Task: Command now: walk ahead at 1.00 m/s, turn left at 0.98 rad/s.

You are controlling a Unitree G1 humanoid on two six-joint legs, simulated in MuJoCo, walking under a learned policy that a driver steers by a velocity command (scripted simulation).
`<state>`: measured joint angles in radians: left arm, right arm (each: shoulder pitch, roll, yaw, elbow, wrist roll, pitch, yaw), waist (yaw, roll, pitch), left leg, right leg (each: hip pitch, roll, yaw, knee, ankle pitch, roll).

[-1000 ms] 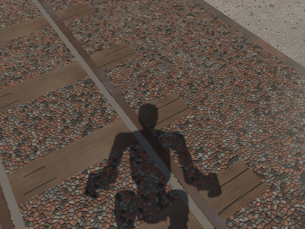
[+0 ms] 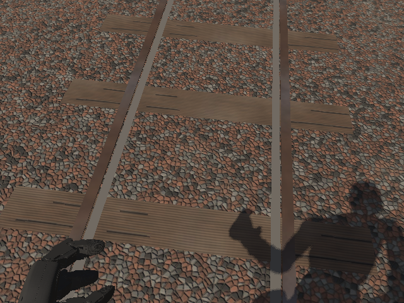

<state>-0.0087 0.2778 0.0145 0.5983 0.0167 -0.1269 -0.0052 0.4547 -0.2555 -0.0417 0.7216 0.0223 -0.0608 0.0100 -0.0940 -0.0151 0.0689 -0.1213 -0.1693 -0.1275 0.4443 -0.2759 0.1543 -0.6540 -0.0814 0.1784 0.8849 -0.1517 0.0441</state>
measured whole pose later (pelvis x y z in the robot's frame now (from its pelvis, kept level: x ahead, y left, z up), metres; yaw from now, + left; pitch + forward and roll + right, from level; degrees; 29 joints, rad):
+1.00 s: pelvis +0.83 +0.09 -0.02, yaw -5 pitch -1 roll +4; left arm 0.08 0.34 0.05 0.62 -0.03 -0.02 -0.05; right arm 0.39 -0.34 -0.09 0.86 0.00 -0.09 0.00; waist -0.09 -0.01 0.04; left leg 0.23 0.00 0.28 0.22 -0.41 -0.07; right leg -0.79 -0.13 -0.06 0.86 0.05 -0.07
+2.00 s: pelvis +1.21 +0.03 +0.00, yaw -31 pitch +2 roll +0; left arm 0.15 0.26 0.05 0.68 0.02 0.02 0.04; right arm 0.23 -0.35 -0.09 0.70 0.03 0.04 -0.01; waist -0.02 0.04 0.06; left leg -0.53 -0.05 -0.05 1.00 -0.42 -0.07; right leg -0.20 0.00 0.00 0.45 -0.28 -0.01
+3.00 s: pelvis +1.29 +0.04 +0.00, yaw -4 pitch +2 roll +1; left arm 0.20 0.31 0.09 0.68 -0.04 0.04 0.03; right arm 0.13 -0.28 -0.07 0.68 0.00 0.00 -0.02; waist 0.04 -0.03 0.06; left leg -0.18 -0.07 -0.09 0.43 -0.26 0.01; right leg -0.36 0.09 0.24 0.57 -0.28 0.00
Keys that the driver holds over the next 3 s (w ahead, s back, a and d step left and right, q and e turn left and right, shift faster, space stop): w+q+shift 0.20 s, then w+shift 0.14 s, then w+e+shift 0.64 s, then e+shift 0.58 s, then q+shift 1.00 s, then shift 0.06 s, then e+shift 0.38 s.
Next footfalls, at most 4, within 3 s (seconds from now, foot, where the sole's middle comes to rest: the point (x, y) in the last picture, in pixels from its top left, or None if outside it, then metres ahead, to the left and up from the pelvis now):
0.18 right None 0.40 -0.18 -0.77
0.64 left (123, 250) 0.69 0.22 -0.77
1.08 right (184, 152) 1.11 -0.02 -0.78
1.52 left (166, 112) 1.36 0.05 -0.78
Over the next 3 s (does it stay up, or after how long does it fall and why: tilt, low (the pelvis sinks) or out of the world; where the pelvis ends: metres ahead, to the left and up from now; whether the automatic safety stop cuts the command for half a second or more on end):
stays up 1.29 0.04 0.00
